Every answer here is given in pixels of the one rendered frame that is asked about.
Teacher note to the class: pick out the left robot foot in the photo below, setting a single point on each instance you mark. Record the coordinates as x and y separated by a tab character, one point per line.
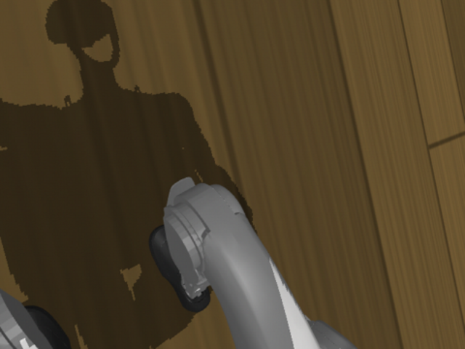
49	327

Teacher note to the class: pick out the right robot foot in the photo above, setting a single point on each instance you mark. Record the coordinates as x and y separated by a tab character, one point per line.
160	251

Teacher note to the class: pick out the right robot hand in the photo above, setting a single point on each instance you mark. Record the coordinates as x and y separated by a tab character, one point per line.
328	337

